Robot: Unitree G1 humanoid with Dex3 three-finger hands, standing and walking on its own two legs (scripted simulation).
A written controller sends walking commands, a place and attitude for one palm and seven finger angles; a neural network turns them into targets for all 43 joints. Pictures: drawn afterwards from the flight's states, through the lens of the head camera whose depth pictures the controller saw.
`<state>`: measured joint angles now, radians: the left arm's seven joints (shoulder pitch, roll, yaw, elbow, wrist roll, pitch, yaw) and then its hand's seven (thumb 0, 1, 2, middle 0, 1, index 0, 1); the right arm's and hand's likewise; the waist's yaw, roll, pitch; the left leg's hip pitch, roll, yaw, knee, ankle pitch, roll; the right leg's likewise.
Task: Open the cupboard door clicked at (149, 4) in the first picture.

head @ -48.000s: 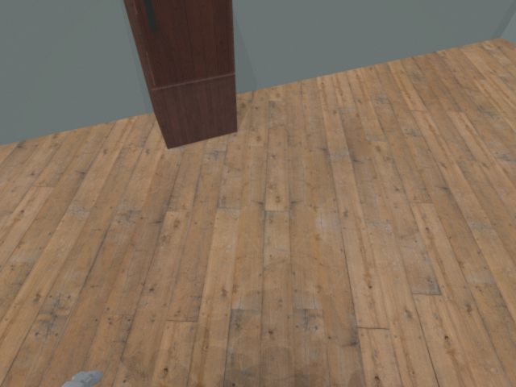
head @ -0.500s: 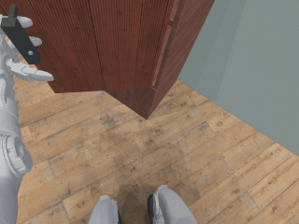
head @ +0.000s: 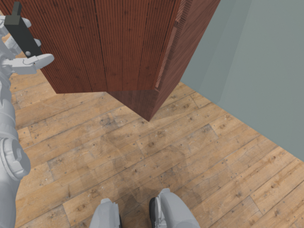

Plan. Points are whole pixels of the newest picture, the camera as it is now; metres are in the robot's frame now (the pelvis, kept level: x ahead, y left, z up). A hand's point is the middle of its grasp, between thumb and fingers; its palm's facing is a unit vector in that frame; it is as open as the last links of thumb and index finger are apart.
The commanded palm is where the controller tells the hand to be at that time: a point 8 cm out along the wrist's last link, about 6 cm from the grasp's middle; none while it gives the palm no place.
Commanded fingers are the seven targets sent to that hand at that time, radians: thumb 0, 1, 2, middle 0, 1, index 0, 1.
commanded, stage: close the thumb around the handle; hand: left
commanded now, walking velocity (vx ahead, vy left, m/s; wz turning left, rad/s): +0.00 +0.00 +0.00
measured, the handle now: (27, 34) +0.58 +0.25 +0.07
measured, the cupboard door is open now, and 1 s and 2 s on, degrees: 42 58 88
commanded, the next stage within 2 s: pull the door open along its arc in 0.34 s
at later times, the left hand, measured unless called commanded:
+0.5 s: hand (33, 53) +0.52 +0.23 +0.07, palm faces +0.02 -1.00 -0.02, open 6.4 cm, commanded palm +0.50 +0.27 +0.07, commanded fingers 0.00 0.90 0.90 -0.40 -1.35 -0.40 -1.35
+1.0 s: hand (47, 91) +0.42 +0.19 +0.07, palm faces +0.17 -0.99 +0.03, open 6.6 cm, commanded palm +0.36 +0.24 +0.07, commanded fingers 0.00 0.90 0.90 -0.40 -1.35 -0.40 -1.35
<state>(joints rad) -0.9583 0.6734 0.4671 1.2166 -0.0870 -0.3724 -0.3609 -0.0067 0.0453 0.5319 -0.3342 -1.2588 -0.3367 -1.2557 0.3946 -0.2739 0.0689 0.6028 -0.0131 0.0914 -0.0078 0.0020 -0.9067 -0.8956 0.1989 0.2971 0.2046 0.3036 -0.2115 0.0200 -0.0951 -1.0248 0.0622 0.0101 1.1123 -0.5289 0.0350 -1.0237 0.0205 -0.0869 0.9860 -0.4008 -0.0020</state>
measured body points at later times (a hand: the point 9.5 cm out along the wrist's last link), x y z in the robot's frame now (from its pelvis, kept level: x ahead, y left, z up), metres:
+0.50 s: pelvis +0.00 +0.00 +0.00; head +0.15 +0.04 +0.42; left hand +0.51 +0.28 +0.07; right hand -0.01 -0.26 -0.10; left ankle -0.01 +0.09 -0.66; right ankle +0.03 -0.13 -0.66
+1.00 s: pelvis +0.02 +0.00 +0.02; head +0.12 +0.01 +0.46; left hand +0.41 +0.24 +0.07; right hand +0.10 -0.26 -0.09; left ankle -0.01 +0.09 -0.66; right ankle +0.03 -0.13 -0.66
